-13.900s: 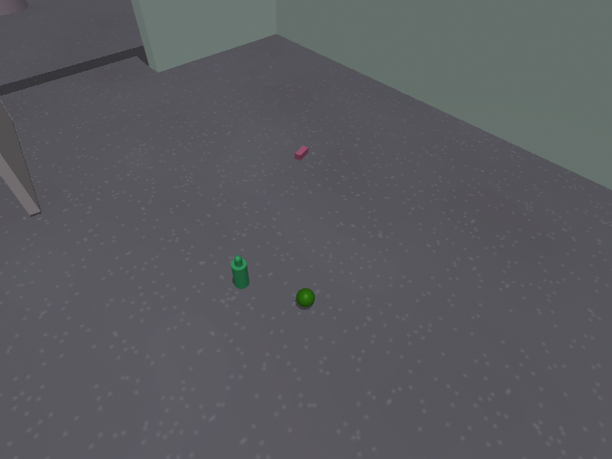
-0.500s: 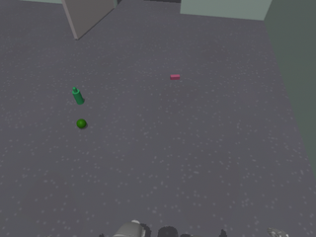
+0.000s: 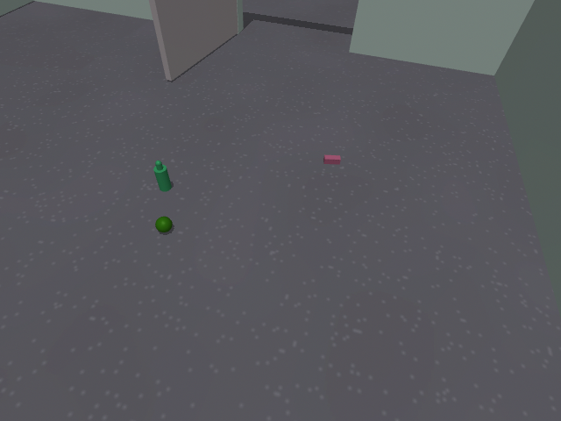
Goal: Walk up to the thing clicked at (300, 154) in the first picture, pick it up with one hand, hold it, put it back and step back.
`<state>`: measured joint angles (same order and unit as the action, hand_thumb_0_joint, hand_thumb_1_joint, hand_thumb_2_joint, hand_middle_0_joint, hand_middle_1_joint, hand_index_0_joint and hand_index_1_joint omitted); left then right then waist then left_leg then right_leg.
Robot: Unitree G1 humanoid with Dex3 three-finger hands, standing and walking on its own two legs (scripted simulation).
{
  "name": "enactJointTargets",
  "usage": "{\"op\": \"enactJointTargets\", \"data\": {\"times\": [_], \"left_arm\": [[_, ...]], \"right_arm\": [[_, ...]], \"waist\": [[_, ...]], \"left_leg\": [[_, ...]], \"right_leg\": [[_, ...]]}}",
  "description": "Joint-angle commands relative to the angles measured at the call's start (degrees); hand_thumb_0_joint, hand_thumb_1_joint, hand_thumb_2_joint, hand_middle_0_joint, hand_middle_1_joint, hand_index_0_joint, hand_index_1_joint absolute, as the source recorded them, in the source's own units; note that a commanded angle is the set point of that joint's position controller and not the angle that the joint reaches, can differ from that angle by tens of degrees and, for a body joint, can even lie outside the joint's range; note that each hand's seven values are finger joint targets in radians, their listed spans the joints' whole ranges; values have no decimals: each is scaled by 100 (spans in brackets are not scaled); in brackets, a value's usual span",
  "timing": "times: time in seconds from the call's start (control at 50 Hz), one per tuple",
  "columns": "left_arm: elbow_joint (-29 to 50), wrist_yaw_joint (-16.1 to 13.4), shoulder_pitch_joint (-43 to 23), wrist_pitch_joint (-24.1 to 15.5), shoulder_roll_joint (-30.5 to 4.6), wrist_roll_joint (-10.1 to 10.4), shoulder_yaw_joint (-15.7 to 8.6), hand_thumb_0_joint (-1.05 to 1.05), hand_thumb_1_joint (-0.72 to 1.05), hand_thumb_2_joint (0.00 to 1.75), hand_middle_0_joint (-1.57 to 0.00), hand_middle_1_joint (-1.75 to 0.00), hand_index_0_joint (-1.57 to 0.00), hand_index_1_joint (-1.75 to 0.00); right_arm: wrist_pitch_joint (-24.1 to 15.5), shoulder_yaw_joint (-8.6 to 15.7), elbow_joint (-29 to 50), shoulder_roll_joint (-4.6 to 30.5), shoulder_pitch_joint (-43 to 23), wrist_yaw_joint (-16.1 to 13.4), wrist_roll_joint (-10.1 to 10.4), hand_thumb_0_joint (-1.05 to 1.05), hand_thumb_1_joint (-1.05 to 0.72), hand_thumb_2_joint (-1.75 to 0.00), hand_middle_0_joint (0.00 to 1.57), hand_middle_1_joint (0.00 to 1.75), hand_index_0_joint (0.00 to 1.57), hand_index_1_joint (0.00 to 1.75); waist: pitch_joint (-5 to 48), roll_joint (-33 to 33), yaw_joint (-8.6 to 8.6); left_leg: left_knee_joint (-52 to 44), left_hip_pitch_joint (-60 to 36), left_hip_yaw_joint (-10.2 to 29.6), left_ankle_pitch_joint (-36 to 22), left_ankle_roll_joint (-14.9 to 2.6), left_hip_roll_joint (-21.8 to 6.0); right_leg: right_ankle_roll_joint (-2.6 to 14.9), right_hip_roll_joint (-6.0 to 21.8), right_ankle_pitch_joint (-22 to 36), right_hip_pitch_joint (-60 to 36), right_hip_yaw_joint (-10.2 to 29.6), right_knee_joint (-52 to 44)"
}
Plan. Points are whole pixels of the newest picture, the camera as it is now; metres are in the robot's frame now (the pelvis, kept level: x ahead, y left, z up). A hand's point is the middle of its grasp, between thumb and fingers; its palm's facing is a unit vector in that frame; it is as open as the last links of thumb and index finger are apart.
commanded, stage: walk up
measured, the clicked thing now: (332, 159) +1.50 -0.30 -0.74
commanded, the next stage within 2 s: stand in 0.68 s
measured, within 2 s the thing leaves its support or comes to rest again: neither
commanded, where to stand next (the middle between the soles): +0.09 -0.02 m, yaw -2 degrees
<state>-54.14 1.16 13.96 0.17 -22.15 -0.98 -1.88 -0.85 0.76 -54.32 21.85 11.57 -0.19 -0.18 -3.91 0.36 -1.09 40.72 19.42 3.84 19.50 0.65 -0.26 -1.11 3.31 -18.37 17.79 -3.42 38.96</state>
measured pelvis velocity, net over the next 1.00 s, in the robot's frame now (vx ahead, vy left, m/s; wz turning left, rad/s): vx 0.02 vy -0.01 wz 0.01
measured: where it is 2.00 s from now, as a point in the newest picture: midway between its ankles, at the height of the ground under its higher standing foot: outside the picture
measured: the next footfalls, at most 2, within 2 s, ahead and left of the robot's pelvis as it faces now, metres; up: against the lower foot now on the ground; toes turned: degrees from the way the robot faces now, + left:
none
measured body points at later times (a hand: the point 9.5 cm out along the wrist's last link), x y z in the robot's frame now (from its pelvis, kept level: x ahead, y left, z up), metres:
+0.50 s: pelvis +0.02 +0.00 +0.02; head +0.03 +0.01 +0.47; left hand +0.12 +0.31 -0.10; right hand +0.12 -0.30 -0.10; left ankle +0.03 +0.13 -0.72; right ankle +0.03 -0.14 -0.72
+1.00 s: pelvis +0.02 -0.01 +0.03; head +0.03 -0.01 +0.48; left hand +0.08 +0.29 -0.10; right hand +0.12 -0.31 -0.10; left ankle +0.03 +0.13 -0.72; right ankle +0.03 -0.14 -0.72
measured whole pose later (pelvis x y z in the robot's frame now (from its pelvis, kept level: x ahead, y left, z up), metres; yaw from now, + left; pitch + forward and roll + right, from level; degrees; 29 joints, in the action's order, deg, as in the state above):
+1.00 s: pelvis +0.02 -0.01 +0.03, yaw +1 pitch -2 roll +0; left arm -66.0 0.8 5.3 -0.3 -20.2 -0.4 -0.4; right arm 0.2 0.0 -65.5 19.7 2.7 0.7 -0.3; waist -3.5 -0.2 -1.4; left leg 19.0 8.1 4.7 8.8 2.4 -1.0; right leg -0.8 2.5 -10.1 7.3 -4.7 19.7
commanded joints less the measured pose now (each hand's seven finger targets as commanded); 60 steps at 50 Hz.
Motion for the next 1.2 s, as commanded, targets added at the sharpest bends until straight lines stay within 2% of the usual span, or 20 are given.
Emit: {"op": "enactJointTargets", "data": {"times": [0.0, 0.02, 0.04, 0.06, 0.08, 0.12, 0.14, 0.18, 0.2, 0.22, 0.4, 0.54, 0.64, 0.66, 0.68, 0.72, 0.8, 0.9, 1.02, 1.18], "left_arm": [[477, -62, -753, -168, -1455, -10, -257, 0, 90, 90, -20, -30, -20, -30], [414, -60, -760, -169, -1332, 40, -218, 0, 90, 90, -20, -30, -20, -30], [306, -63, -635, -191, -1264, 55, -202, 0, 90, 90, -20, -30, -20, -30], [210, -63, -592, -209, -1280, 48, -200, 0, 90, 90, -20, -30, -20, -30], [168, -58, -587, -229, -1293, 38, -207, 0, 90, 90, -20, -30, -20, -30], [119, -71, -805, -251, -1364, 48, -213, 0, 90, 90, -20, -30, -20, -30], [112, -77, -853, -252, -1311, 63, -198, 0, 90, 90, -20, -30, -20, -30], [2, -95, -824, -246, -1234, 108, -178, 0, 90, 90, -20, -30, -20, -30], [-49, -94, -858, -233, -1208, 132, -165, 0, 90, 90, -20, -30, -20, -30], [-126, -98, -812, -223, -1193, 129, -165, 0, 90, 90, -20, -30, -20, -30], [-420, -87, -1123, -147, -1132, 131, -130, 0, 90, 90, -20, -30, -20, -30], [-628, -70, -1299, -130, -1116, 100, -133, 0, 90, 90, -20, -30, -20, -30], [-672, -75, -1277, -160, -1112, 79, -158, 0, 90, 90, -20, -30, -20, -30], [-701, -90, -1291, -183, -1124, 89, -86, 0, 90, 90, -20, -30, -20, -30], [-716, -101, -1288, -191, -1143, 99, -106, 0, 90, 90, -20, -30, -20, -30], [-730, -115, -1319, -182, -1101, 104, -98, 0, 90, 90, -20, -30, -20, -30], [-802, -125, -1242, -194, -1115, 91, -97, 0, 90, 90, -20, -30, -20, -30], [-839, -129, -1222, -194, -1106, 73, -70, 0, 90, 90, -20, -30, -20, -30], [-838, -133, -1149, -199, -1129, 66, -86, 0, 90, 90, -20, -30, -20, -30], [-790, -122, -1137, -174, -1129, 52, -86, 0, 90, 90, -20, -30, -20, -30]], "right_arm": [[-163, 354, 138, 1256, 55, -87, -13, 0, -90, -90, 20, 30, 20, 30], [-196, 347, 121, 1307, -148, -65, -12, 0, -90, -90, 20, 30, 20, 30], [-209, 314, 134, 1295, -383, -39, 3, 0, -90, -90, 20, 30, 20, 30], [-210, 296, 122, 1249, -466, -27, -3, 0, -90, -90, 20, 30, 20, 30], [-215, 260, 90, 1206, -446, -25, -6, 0, -90, -90, 20, 30, 20, 30], [-208, 212, -60, 1167, -327, -26, -4, 0, -90, -90, 20, 30, 20, 30], [-219, 203, -142, 1180, -309, -37, 2, 0, -90, -90, 20, 30, 20, 30], [-245, 204, -238, 1238, -402, -57, 11, 0, -90, -90, 20, 30, 20, 30], [-249, 181, -259, 1230, -472, -58, 6, 0, -90, -90, 20, 30, 20, 30], [-247, 180, -271, 1228, -579, -60, 15, 0, -90, -90, 20, 30, 20, 30], [-218, 145, -549, 1205, -809, -90, -8, 0, -90, -90, 20, 30, 20, 30], [-179, 133, -658, 1162, -967, -66, -17, 0, -90, -90, 20, 30, 20, 30], [-160, 130, -703, 1143, -975, -61, -9, 0, -90, -90, 20, 30, 20, 30], [-144, 140, -692, 1061, -1122, -53, 0, 0, -90, -90, 20, 30, 20, 30], [-143, 147, -704, 1107, -1067, -55, 8, 0, -90, -90, 20, 30, 20, 30], [-119, 136, -745, 1106, -1027, -50, -5, 0, -90, -90, 20, 30, 20, 30], [-79, 154, -747, 1078, -1131, -42, 3, 0, -90, -90, 20, 30, 20, 30], [-26, 153, -794, 1019, -1144, -8, -9, 0, -90, -90, 20, 30, 20, 30], [-54, 171, -796, 1010, -1133, 2, -30, 0, -90, -90, 20, 30, 20, 30], [-46, 161, -817, 982, -977, 18, -37, 0, -90, -90, 20, 30, 20, 30]], "waist": [[149, 178, 342], [133, -3, 241], [150, -47, 79], [190, 137, 31], [372, 292, 42], [301, 411, 127], [432, 264, 143], [684, 1, 84], [643, -53, 36], [646, -63, -11], [731, -189, -21], [537, -144, 7], [813, -36, 43], [669, -42, 43], [842, -127, 70], [705, -176, 68], [793, -119, 49], [540, -26, 63], [622, -67, 33], [388, 9, 45]], "left_leg": [[-911, -665, 297, 600, -289, -96], [-1222, -423, 664, 267, -382, -292], [-1261, -210, 811, 41, -467, -418], [-1288, -64, 778, 74, -470, -419], [-1242, -119, 630, -51, -440, -360], [-1126, -174, 392, -668, -303, -180], [-1173, -388, 367, -981, -274, -212], [-1250, -592, 487, -1682, -300, -377], [-1324, -493, 543, -1781, -324, -402], [-1341, -520, 558, -1835, -341, -428], [-1829, -580, 613, -2099, -300, -526], [-2135, -570, 621, -1732, -254, -510], [-1986, -879, 472, -2062, -217, -467], [-2055, -1122, 488, -2484, -140, -587], [-2035, -1341, 464, -2706, -131, -630], [-2129, -1033, 441, -2521, -110, -594], [-2251, -1209, 393, -2388, -114, -635], [-2413, -1092, 349, -1573, -94, -566], [-2477, -1153, 345, -1733, -83, -602], [-2552, -973, 333, -1243, -58, -545]], "right_leg": [[747, 1092, -979, 768, 1337, -1590], [510, 673, -789, 536, 894, -1356], [428, 458, -595, 219, 645, -1271], [426, 428, -547, -18, 644, -1362], [470, 545, -393, -251, 759, -1506], [513, 726, -133, -315, 923, -1656], [524, 770, 233, -380, 872, -1582], [458, 644, 886, -625, 574, -1377], [391, 562, 980, -715, 476, -1339], [384, 541, 959, -771, 423, -1391], [282, 534, 1132, -1297, 260, -1582], [208, 505, 776, -1331, 236, -1897], [208, 579, 1051, -1440, 244, -2030], [227, 595, 1462, -1214, 424, -2076], [215, 579, 1646, -1248, 407, -2056], [166, 545, 1528, -1407, 369, -2090], [165, 535, 1512, -1452, 383, -2163], [157, 523, 797, -1257, 458, -2406], [181, 520, 951, -1263, 480, -2343], [183, 489, 370, -1088, 527, -2433]]}}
